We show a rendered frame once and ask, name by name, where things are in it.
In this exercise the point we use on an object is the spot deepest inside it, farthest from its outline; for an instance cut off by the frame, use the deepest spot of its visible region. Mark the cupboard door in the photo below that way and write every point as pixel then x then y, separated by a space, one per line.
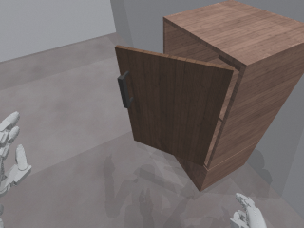
pixel 177 101

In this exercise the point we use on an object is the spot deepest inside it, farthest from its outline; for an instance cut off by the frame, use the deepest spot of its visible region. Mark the right robot hand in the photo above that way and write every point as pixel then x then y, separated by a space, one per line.
pixel 253 217

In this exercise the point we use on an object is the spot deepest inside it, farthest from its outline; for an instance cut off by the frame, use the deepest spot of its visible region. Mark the left robot hand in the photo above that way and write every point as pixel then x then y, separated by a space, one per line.
pixel 14 176

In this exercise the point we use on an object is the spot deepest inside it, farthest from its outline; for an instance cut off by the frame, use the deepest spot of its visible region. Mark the handle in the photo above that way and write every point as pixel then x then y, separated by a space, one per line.
pixel 124 91

